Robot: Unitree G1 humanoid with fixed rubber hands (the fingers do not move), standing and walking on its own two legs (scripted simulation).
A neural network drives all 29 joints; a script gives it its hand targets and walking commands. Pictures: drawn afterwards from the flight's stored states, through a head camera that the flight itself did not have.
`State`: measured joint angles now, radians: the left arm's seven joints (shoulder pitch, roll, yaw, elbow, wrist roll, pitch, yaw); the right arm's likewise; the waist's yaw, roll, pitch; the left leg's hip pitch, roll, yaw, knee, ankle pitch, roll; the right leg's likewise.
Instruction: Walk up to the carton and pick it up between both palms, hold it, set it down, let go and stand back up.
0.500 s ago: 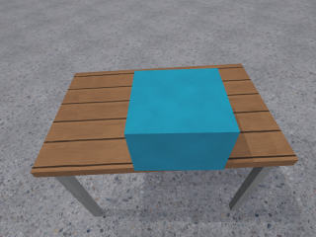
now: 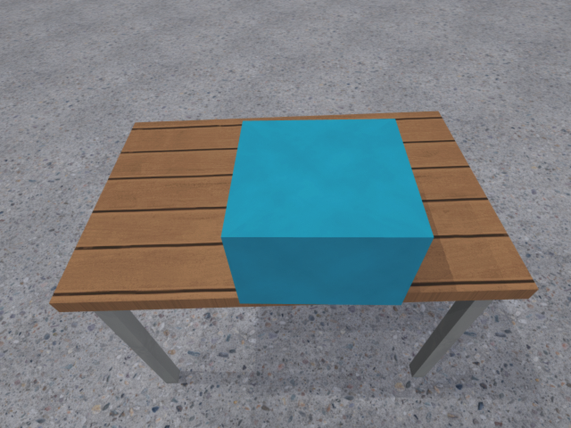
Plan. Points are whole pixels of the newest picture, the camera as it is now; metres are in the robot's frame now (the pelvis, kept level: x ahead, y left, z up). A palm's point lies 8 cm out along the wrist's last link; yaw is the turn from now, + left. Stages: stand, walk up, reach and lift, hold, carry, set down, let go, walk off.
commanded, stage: walk up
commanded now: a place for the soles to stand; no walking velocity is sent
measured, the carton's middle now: (318, 209) +0.50 -0.04 -0.02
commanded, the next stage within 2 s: reach and lift in 0.72 s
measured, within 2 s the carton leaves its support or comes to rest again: neither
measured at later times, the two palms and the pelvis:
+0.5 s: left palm out of the picture +0.02 +0.24 -0.14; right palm out of the picture +0.03 -0.26 -0.14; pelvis +0.00 -0.02 -0.01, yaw +4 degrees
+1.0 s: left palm out of the picture +0.15 +0.25 -0.11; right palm (465, 406) +0.18 -0.24 -0.11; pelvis -0.03 -0.01 -0.03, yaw +2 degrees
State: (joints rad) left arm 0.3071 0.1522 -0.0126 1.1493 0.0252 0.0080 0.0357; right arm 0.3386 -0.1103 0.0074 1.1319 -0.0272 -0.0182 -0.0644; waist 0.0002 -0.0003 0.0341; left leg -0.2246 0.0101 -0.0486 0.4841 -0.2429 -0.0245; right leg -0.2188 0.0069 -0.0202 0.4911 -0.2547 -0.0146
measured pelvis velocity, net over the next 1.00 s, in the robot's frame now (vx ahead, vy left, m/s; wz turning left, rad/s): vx -0.03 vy -0.01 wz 0.04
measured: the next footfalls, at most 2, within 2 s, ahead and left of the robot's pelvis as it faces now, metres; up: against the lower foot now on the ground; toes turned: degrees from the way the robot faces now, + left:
none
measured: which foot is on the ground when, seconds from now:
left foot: down 0.00-1.00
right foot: down 0.00-1.00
